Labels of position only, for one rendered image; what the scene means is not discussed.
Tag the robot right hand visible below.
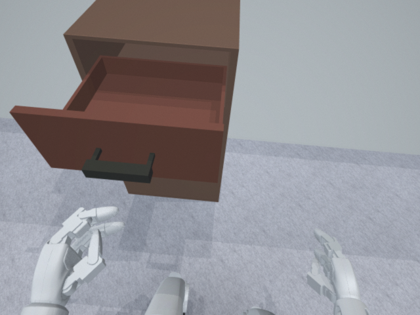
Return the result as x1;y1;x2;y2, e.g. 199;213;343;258
307;228;361;304

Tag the robot left shin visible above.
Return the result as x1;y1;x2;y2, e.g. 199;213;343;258
169;272;182;278

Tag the left robot thigh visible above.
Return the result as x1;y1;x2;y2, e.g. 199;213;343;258
145;277;190;315

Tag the robot left hand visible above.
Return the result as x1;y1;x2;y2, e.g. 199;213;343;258
30;206;125;306

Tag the cabinet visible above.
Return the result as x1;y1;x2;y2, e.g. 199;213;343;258
63;0;240;202

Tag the drawer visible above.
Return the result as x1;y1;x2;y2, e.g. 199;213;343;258
10;55;227;183

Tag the handle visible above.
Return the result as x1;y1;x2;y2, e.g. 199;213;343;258
81;148;155;183

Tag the right robot forearm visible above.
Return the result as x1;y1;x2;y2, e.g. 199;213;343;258
333;298;370;315

